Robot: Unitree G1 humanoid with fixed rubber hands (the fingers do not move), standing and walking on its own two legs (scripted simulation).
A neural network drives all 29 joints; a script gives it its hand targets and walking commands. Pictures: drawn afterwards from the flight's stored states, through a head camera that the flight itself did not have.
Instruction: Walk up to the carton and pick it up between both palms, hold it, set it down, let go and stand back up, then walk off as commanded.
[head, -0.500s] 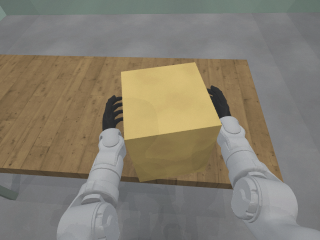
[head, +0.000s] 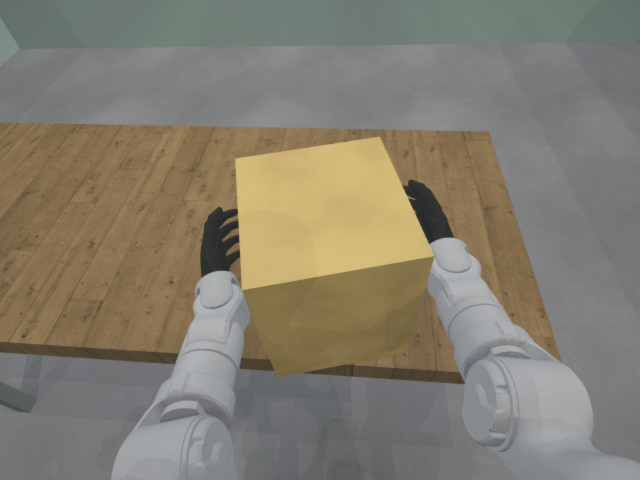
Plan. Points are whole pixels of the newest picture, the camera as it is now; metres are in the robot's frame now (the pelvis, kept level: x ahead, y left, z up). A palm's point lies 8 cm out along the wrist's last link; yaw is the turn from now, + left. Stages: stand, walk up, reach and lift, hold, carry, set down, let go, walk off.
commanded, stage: reach and lift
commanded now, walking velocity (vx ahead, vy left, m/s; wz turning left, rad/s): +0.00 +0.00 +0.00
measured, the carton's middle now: (326, 262) +0.42 +0.07 +0.01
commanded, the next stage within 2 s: none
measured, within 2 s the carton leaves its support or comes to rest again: leaves its support in 0.10 s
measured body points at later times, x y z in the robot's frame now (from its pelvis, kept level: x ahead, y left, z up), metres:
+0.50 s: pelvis -0.02 +0.00 +0.00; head +0.00 -0.02 +0.45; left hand +0.36 +0.21 +0.09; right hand +0.44 -0.07 +0.09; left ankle -0.03 +0.13 -0.74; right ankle +0.05 -0.09 -0.74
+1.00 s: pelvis -0.02 +0.01 +0.00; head -0.04 -0.01 +0.45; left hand +0.36 +0.22 +0.14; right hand +0.43 -0.07 +0.14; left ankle -0.03 +0.13 -0.74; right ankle +0.05 -0.09 -0.74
